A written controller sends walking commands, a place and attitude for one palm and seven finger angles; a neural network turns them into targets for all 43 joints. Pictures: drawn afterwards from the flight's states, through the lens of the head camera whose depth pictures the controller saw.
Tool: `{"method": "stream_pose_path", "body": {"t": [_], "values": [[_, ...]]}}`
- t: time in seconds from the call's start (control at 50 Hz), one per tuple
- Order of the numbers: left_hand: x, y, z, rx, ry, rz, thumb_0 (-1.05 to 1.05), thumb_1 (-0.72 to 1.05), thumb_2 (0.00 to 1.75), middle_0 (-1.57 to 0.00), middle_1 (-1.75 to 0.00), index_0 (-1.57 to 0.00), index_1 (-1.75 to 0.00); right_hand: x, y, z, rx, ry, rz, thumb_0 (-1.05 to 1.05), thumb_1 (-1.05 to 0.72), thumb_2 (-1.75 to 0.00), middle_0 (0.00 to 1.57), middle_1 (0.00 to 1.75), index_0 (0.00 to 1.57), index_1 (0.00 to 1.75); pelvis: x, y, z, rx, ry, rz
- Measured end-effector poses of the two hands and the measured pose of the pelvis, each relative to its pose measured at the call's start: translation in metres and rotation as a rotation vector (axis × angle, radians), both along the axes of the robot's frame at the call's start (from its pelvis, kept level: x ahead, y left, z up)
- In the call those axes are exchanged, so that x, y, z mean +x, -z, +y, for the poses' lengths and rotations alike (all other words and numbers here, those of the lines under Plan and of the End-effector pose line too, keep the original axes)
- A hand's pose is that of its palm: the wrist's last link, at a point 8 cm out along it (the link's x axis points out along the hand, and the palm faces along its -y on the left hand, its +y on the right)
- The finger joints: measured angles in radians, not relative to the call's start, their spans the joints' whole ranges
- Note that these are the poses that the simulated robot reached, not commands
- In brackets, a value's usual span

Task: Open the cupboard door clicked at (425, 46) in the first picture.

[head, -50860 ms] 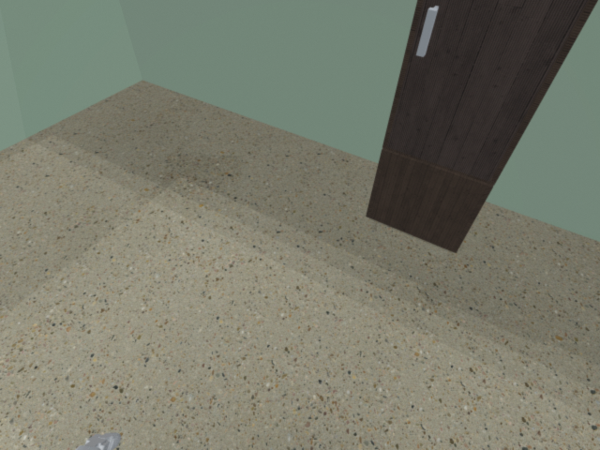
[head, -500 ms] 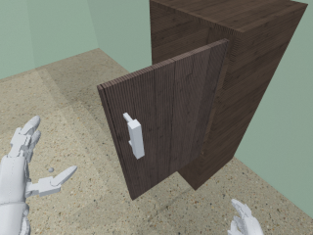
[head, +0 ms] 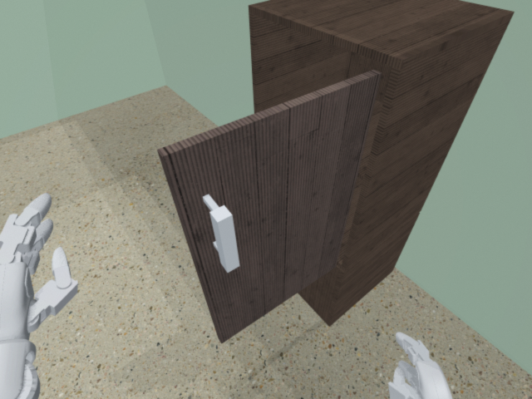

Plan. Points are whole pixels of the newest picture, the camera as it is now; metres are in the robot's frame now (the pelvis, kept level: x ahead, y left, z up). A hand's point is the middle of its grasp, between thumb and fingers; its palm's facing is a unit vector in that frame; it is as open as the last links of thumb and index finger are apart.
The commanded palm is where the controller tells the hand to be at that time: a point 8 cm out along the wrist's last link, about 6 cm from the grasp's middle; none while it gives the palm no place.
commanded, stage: draw the hand back to the body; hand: left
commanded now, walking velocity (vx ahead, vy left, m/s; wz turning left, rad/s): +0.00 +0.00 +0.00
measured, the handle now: (219, 233) +0.33 +0.12 +0.09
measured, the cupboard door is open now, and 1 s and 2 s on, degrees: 87 87 87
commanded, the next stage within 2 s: step back with the hand held close in 0.14 s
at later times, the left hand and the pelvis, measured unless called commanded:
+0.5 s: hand (62, 290) +0.18 +0.26 +0.15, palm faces +0.36 -0.80 -0.48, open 7.4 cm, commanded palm +0.11 +0.31 +0.17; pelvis -0.03 +0.01 +0.00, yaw -2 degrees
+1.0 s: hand out of the picture +0.10 +0.28 +0.15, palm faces +0.43 -0.78 -0.45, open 7.4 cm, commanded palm +0.03 +0.33 +0.17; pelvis -0.11 +0.03 -0.03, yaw -1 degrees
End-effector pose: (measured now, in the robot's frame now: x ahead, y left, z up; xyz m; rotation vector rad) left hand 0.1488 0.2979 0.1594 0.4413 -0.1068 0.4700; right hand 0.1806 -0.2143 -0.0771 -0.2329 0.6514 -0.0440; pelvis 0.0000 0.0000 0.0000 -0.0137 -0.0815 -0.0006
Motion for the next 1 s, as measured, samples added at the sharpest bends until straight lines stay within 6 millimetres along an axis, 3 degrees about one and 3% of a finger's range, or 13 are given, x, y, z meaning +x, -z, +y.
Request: {"method": "stream_pose_path", "body": {"t": [0.26, 0.38, 0.54, 0.8, 1.0], "values": [[-0.009, -0.006, 0.001, 0.021, 0.010, -0.028, 0.02, 0.89, 0.90, -0.21, -0.30, -0.21, -0.30, -0.018, 0.002, 0.000, 0.006, 0.013, 0.007, 0.01, -0.90, -0.90, 0.20, 0.30, 0.20, 0.30, -0.010, 0.000, 0.000, 0.001, 0.003, -0.014], [-0.010, -0.019, 0.006, 0.089, 0.039, -0.056, 0.02, 0.89, 0.90, -0.21, -0.30, -0.21, -0.30, -0.025, -0.001, -0.002, 0.003, 0.041, 0.014, 0.01, -0.90, -0.90, 0.20, 0.30, 0.20, 0.30, -0.019, 0.000, 0.003, -0.007, 0.011, 0.029], [-0.010, -0.008, 0.004, 0.127, 0.143, 0.026, 0.01, 0.89, 0.90, -0.21, -0.30, -0.21, -0.30, -0.050, -0.001, -0.012, -0.033, 0.123, 0.045, 0.01, -0.90, -0.90, 0.20, 0.30, 0.20, 0.30, -0.038, 0.002, 0.016, 0.007, 0.031, 0.077], [-0.060, -0.012, 0.020, 0.202, 0.126, -0.068, 0.01, 0.88, 0.90, -0.21, -0.30, -0.21, -0.30, -0.100, 0.002, -0.002, -0.054, 0.135, 0.046, 0.01, -0.90, -0.90, 0.20, 0.30, 0.20, 0.30, -0.080, 0.015, 0.024, 0.020, 0.025, 0.063], [-0.092, -0.004, 0.020, 0.166, 0.120, -0.160, 0.01, 0.88, 0.90, -0.21, -0.30, -0.21, -0.30, -0.138, 0.013, 0.003, -0.075, 0.113, 0.053, 0.01, -0.90, -0.90, 0.20, 0.30, 0.20, 0.30, -0.112, 0.026, 0.028, 0.001, 0.012, 0.060]]}}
